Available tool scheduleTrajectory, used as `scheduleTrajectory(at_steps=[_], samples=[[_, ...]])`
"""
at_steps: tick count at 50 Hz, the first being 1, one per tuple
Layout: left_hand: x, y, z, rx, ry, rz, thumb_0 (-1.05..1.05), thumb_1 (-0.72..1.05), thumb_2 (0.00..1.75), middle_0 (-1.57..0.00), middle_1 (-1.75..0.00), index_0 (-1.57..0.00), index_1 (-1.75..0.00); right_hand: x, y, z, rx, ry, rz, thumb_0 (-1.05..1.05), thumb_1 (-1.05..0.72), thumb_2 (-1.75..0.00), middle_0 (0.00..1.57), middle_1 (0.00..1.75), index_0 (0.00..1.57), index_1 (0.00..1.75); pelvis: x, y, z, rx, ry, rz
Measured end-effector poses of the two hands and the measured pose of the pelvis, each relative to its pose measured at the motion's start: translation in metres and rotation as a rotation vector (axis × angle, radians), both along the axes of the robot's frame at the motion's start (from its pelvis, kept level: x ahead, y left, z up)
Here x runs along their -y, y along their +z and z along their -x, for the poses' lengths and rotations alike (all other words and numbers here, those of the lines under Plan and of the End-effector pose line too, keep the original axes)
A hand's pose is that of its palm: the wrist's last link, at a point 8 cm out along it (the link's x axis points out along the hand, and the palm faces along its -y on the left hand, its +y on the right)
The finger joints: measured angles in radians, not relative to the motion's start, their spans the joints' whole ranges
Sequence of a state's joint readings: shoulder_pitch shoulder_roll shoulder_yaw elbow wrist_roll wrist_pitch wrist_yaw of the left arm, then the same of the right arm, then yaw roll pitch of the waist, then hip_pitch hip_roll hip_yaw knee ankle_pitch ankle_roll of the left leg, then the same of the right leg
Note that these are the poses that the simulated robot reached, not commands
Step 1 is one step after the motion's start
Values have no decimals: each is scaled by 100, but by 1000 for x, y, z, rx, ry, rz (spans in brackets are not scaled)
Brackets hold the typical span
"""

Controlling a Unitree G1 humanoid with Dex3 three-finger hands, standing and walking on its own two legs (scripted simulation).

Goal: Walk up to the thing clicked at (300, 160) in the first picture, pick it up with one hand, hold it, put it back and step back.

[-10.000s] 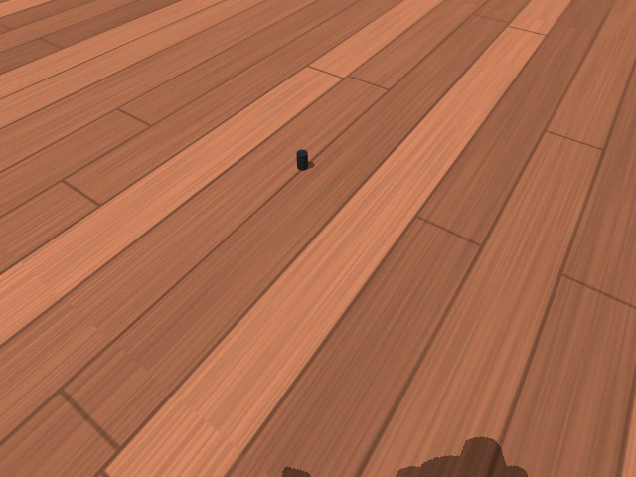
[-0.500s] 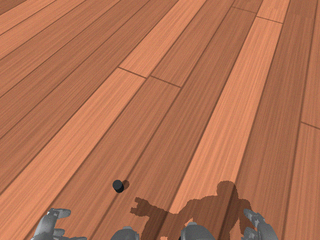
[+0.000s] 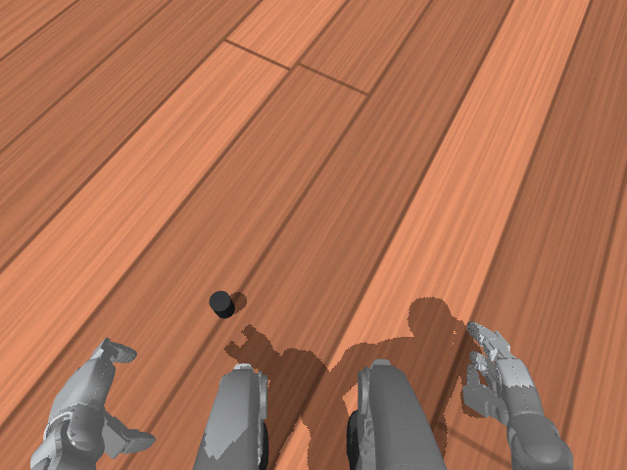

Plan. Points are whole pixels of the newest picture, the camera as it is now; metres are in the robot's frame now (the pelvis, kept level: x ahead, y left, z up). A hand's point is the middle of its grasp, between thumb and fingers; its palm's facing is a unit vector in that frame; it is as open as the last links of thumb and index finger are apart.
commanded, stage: rise first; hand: left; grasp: from above
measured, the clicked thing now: (222, 305) +0.44 +0.21 -0.56
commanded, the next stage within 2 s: approach in 1.84 s
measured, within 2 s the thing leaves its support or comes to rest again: neither
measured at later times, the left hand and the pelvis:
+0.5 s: hand (166, 346) +0.30 +0.27 -0.33, palm faces -0.49 -0.24 -0.84, open 13.8 cm; pelvis -0.06 +0.00 -0.18, yaw -1 degrees
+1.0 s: hand (180, 324) +0.36 +0.27 -0.40, palm faces -0.48 -0.04 -0.88, open 13.8 cm; pelvis -0.06 +0.01 -0.23, yaw -3 degrees
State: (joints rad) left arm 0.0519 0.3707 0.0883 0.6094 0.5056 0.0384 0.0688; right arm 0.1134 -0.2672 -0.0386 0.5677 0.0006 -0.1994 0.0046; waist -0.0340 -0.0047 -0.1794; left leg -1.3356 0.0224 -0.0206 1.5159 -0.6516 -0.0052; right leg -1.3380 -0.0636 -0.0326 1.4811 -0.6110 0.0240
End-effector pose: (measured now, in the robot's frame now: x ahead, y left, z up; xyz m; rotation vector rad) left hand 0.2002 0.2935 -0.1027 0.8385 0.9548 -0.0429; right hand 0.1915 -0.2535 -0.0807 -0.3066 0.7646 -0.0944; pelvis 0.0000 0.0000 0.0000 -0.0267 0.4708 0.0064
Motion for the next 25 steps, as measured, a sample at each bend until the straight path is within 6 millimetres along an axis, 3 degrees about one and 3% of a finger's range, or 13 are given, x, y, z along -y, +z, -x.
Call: scheduleTrajectory(at_steps=[7,15,20,25], samples=[[7,-60,-42,83,-189,-118,-1,-48,97,-9,-107,-10,-107,10,-82,22,-98,-13,0,1,-86,-89,20,30,20,30,1,-63,18,-86,-3,2],[11,-117,-80,138,-328,-239,-1,-50,98,-8,-108,-10,-106,19,-166,78,-266,-47,-10,1,-89,-90,20,30,20,30,4,-124,42,-125,-6,7],[14,-145,-96,151,-405,-276,-1,-50,98,-9,-107,-11,-106,23,-200,121,-364,-84,-8,1,-90,-90,20,30,20,30,5,-154,56,-120,-9,12],[16,-167,-109,170,-485,-310,0,-50,100,-9,-105,-11,-105,26,-219,158,-446,-125,8,1,-90,-90,20,30,20,30,4,-176,64,-111,-13,21]])
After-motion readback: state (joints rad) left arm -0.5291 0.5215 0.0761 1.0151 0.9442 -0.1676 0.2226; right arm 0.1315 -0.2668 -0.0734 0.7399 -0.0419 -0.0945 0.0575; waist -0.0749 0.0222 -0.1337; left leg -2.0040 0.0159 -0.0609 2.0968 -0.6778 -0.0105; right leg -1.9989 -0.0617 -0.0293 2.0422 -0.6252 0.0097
